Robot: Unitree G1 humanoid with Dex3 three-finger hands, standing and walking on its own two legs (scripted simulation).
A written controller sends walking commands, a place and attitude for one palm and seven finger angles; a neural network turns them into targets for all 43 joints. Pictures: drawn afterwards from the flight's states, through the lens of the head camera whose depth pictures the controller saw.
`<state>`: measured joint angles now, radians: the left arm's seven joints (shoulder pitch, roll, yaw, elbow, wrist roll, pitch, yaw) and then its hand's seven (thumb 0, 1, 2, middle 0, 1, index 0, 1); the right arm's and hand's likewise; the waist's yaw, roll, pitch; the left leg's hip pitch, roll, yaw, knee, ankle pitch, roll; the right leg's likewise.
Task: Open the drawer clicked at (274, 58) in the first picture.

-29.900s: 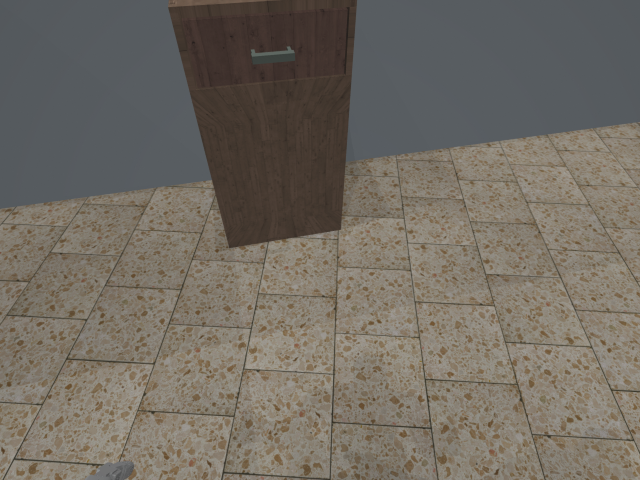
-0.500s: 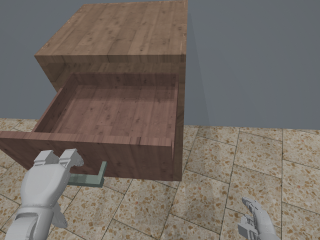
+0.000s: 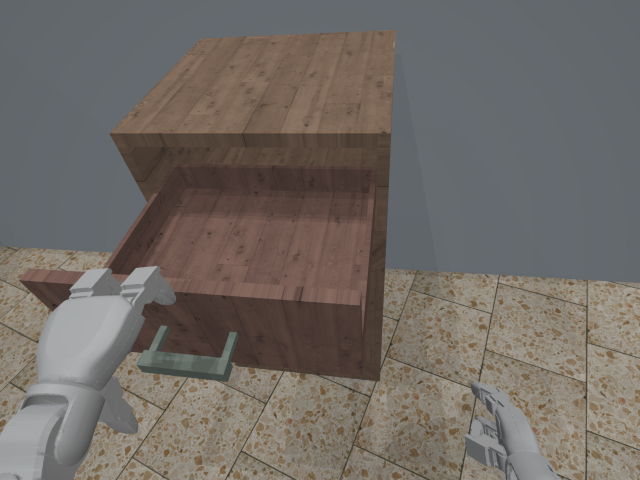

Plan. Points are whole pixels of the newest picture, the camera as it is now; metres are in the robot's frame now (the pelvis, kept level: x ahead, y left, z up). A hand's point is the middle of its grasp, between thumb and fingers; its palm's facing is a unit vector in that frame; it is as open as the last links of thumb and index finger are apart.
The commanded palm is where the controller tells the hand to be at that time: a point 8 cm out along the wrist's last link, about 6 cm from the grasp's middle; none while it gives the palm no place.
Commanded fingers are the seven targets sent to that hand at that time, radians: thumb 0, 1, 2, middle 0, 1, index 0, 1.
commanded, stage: lift the hand off the handle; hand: left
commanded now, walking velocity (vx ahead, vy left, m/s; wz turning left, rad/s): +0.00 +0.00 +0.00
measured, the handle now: (191, 350) +0.25 +0.22 +0.03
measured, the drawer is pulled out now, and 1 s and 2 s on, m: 0.30 0.30 0.30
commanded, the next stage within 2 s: draw the hand back to the body in 0.52 s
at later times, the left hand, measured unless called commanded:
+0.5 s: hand (99, 310) +0.21 +0.25 +0.18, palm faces +0.16 -0.06 -0.99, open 13.8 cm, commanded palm +0.18 +0.25 +0.22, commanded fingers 0.00 -0.50 0.30 -0.30 -1.20 -0.30 -1.20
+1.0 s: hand (85, 331) +0.20 +0.27 +0.16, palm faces +0.09 -0.07 -0.99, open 13.8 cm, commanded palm +0.16 +0.26 +0.22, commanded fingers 0.00 -0.50 0.30 -0.30 -1.20 -0.30 -1.20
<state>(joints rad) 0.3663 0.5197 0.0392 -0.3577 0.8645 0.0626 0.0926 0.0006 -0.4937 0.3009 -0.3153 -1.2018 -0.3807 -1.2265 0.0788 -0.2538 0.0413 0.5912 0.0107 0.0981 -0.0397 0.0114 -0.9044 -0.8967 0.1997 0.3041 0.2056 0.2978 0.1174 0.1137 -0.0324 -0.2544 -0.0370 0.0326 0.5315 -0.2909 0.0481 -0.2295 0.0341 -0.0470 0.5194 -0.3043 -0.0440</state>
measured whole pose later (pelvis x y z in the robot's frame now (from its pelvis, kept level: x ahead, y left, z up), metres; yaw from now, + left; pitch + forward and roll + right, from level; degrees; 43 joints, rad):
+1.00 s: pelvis -0.02 +0.00 +0.00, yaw +1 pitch -1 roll -1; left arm 0.27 0.62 0.16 -0.41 0.73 0.07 -0.08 0.00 -0.50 0.30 -0.31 -1.20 -0.32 -1.20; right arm 0.08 -0.28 0.06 0.58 0.04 0.07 -0.01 0.01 -0.90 -0.90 0.20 0.30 0.21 0.30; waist 0.11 0.12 0.00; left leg -0.22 -0.04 0.01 0.49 -0.24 0.05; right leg -0.18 0.03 -0.07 0.46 -0.25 -0.04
